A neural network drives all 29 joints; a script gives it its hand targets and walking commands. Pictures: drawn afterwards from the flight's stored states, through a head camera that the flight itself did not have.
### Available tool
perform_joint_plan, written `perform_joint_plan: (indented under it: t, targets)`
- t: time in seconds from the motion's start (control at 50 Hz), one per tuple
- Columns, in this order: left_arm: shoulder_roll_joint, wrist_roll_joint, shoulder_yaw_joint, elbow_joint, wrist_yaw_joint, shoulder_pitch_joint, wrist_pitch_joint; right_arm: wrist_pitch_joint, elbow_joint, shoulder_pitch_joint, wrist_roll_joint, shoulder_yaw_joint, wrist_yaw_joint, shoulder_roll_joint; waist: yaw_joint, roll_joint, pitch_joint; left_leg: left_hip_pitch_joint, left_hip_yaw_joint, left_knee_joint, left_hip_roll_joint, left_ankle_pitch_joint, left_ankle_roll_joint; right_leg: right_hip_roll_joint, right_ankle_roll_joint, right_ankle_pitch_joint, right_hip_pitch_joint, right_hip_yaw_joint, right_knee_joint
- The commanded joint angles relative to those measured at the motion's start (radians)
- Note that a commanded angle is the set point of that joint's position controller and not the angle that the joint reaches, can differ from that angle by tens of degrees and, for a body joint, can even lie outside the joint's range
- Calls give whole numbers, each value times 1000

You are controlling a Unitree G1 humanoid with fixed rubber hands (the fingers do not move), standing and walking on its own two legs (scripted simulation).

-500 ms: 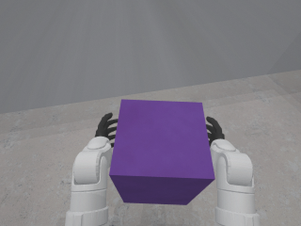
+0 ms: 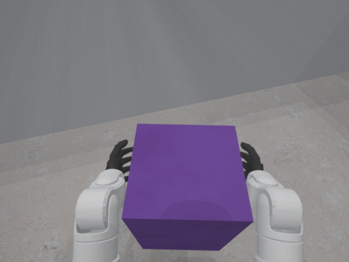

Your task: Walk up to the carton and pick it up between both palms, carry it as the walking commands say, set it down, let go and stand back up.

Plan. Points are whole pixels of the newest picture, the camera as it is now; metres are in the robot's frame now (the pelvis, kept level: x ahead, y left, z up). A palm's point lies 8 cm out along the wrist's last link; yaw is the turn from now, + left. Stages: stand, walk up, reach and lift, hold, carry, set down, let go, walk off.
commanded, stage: carry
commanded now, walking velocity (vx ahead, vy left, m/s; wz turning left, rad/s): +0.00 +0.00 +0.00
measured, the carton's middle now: (183, 195) +0.25 +0.00 +0.03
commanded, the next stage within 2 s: none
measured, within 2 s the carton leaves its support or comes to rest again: neither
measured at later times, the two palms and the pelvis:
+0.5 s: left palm (124, 168) +0.27 +0.13 +0.09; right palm (259, 173) +0.28 -0.15 +0.09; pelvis +0.01 -0.01 +0.00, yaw -1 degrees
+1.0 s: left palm (107, 191) +0.23 +0.16 +0.08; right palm (250, 198) +0.23 -0.13 +0.08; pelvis -0.03 +0.01 +0.00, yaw -1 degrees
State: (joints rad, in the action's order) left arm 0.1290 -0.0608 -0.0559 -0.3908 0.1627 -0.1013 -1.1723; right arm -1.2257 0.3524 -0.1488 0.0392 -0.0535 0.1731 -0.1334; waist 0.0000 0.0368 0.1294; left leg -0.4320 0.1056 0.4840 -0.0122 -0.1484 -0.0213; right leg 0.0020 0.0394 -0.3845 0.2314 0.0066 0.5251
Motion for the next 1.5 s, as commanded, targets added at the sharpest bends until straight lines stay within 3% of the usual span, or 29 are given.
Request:
perform_joint_plan:
  t: [0.0,0.04,0.1,0.18,0.26,0.44,0.52,0.6,0.62,0.64,0.68,0.72,0.74,0.78,0.82,0.84,0.86,0.92,0.94,1.12,1.18,1.22,1.24,1.26,1.34,1.36,1.4,1.42,1.48]
  targets:
    - [941,340,613,-186,-127,-433,-1,51,180,-364,-285,595,-135,-948,-7,9,379,320,-82,60,-162,396,-7,-145,-16,648,-59,41,-71]
    - [943,323,604,-157,-131,-382,3,60,218,-381,-291,600,-137,-919,-11,-30,415,351,-76,81,-156,552,-4,-138,-17,742,-63,20,7]
    - [939,333,618,-186,-130,-399,7,65,198,-341,-282,580,-136,-928,-11,-94,437,419,-98,91,-184,714,-37,-116,-19,572,-36,8,-24]
    - [963,339,599,-179,-146,-384,21,75,227,-391,-303,633,-140,-978,-12,46,416,291,-63,141,-146,505,-28,-160,-32,949,-130,36,-24]
    - [951,334,587,-172,-150,-394,26,71,176,-340,-291,620,-138,-975,-8,84,387,181,-17,105,-77,282,-14,-169,-22,1163,-216,70,15]
    - [947,324,595,-161,-150,-367,35,91,190,-359,-288,616,-150,-952,-13,-68,407,361,-74,122,-164,655,-50,-110,-24,677,-59,34,-12]
    - [926,314,575,-134,-151,-378,38,85,158,-355,-277,615,-152,-933,-7,4,353,251,-46,111,-119,389,-22,-133,-13,833,-95,62,4]
    - [858,268,524,-21,-148,-422,59,104,-35,-317,-220,514,-170,-879,-7,-62,346,296,-91,63,-153,365,-38,-95,-1,416,-6,45,-9]
    - [906,295,565,-96,-147,-430,59,106,66,-353,-260,571,-173,-923,-6,-49,349,300,-93,66,-153,303,-45,-99,5,374,7,54,-24]
    - [836,249,512,23,-151,-420,70,122,-63,-316,-199,493,-171,-844,-6,-80,331,291,-74,67,-140,252,-28,-110,4,378,29,55,-26]
    - [956,321,607,-128,-154,-457,72,130,148,-401,-278,612,-169,-945,-4,-47,303,241,-66,67,-123,121,-26,-128,3,398,30,78,-64]
    - [922,294,575,-50,-150,-457,73,131,80,-394,-245,576,-167,-905,-4,-32,284,239,-72,55,-129,137,-29,-116,-1,370,46,61,-44]
    - [816,225,470,137,-155,-433,90,150,-116,-350,-159,444,-167,-789,-3,-89,289,230,-86,49,-132,142,-33,-107,1,321,47,57,-39]
    - [883,271,560,-17,-151,-474,104,161,17,-378,-215,524,-176,-857,-2,-92,243,233,-133,-6,-150,44,-32,-84,2,162,101,44,-47]
    - [831,207,464,162,-156,-481,131,195,-111,-439,-169,455,-184,-798,-5,-108,250,222,-141,-7,-156,-15,-36,-84,2,104,122,45,-55]
    - [940,285,590,-37,-150,-497,122,184,66,-419,-236,558,-180,-899,-3,-113,216,222,-148,-34,-159,-30,-31,-81,0,115,139,56,-52]
    - [889,264,557,11,-152,-516,136,193,-31,-388,-198,500,-182,-860,-2,-107,241,217,-151,-30,-157,-64,-35,-83,0,104,125,59,-67]
    - [934,288,599,-67,-144,-489,102,164,102,-421,-251,585,-173,-901,-3,-86,222,202,-156,-34,-151,-86,-35,-92,9,100,138,67,-84]
    - [812,203,473,154,-143,-430,116,179,-120,-367,-167,455,-177,-779,-3,-113,247,202,-151,-37,-144,-98,-34,-85,9,95,117,64,-71]
    - [848,243,518,73,-140,-467,190,248,-44,-391,-190,487,-171,-806,-3,-111,243,247,-135,22,-142,75,-35,-96,0,177,136,68,-62]
    - [704,151,369,283,-139,-448,239,300,-210,-412,-104,352,-170,-655,-1,-77,253,232,-126,35,-139,107,-39,-102,-3,234,109,56,-56]
    - [813,246,486,46,-125,-521,248,303,-9,-449,-193,458,-160,-773,2,-89,261,236,-118,36,-137,94,-27,-99,1,257,100,59,-49]
    - [724,153,370,283,-131,-430,259,318,-219,-407,-124,371,-169,-689,-2,-98,280,256,-113,53,-141,130,-36,-99,3,286,87,57,-42]
    - [666,136,334,314,-127,-457,290,348,-268,-411,-91,317,-165,-634,1,-71,284,243,-117,48,-137,165,-36,-98,-7,291,78,46,-23]
    - [797,243,471,25,-111,-474,290,344,22,-438,-212,484,-152,-770,0,-56,254,215,-97,53,-118,62,-33,-127,-3,262,85,73,-72]
    - [732,191,415,163,-112,-456,288,340,-135,-381,-141,406,-149,-696,-2,-65,267,207,-94,51,-125,120,-34,-136,-3,316,62,67,-42]
    - [710,174,393,179,-113,-435,294,348,-141,-383,-141,404,-153,-678,-3,-66,271,197,-92,51,-120,134,-31,-145,-6,319,51,65,-23]
    - [831,245,517,-1,-111,-442,274,333,71,-414,-214,520,-149,-777,-2,-69,259,194,-88,67,-126,182,-28,-151,-8,376,46,65,-11]
    - [879,284,585,-114,-106,-397,192,244,174,-376,-269,621,-142,-849,-3,-35,277,172,-71,100,-117,152,-21,-185,-8,427,27,89,-8]
